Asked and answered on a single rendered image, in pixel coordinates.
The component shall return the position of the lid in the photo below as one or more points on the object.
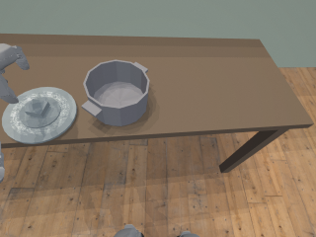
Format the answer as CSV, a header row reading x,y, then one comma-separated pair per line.
x,y
35,130

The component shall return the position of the robot left shin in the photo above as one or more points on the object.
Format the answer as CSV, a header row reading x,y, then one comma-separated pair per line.
x,y
129,226

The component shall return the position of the knob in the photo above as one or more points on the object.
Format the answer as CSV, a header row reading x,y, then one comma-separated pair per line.
x,y
37,108

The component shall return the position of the pot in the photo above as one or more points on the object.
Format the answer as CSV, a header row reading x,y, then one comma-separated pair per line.
x,y
117,92

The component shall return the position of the table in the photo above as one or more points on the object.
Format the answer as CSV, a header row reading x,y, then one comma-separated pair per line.
x,y
197,86

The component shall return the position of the left robot hand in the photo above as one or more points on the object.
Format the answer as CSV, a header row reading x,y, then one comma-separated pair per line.
x,y
8,55

